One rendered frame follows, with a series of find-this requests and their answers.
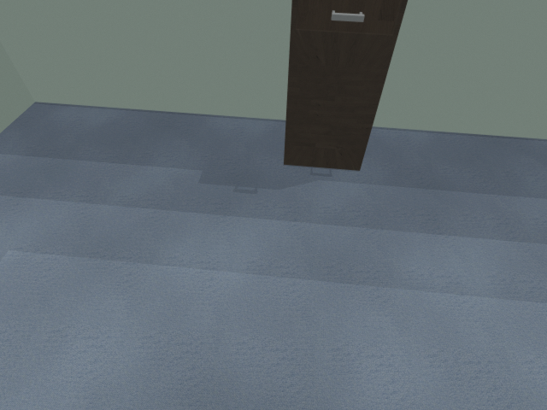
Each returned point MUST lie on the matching drawer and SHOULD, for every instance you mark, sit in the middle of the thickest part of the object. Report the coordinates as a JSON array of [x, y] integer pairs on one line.
[[380, 15]]

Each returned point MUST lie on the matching handle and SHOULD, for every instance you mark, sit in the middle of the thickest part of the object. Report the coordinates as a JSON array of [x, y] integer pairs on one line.
[[347, 17]]

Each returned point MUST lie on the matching cabinet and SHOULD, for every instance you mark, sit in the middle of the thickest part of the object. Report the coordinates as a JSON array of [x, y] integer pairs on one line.
[[335, 81]]

